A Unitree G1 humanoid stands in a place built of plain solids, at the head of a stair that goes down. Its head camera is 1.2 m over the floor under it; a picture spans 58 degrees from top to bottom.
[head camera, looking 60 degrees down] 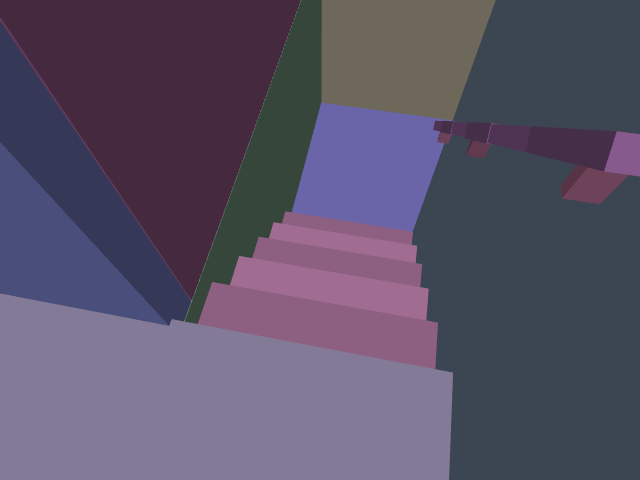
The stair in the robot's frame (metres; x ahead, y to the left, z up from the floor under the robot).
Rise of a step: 0.21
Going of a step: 0.22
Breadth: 0.80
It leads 11 degrees to the right of straight ahead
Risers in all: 6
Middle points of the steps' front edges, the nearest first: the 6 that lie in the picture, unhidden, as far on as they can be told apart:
0.35 0.03 0.00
0.57 -0.01 -0.21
0.78 -0.05 -0.42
1.00 -0.09 -0.63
1.22 -0.13 -0.84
1.44 -0.18 -1.05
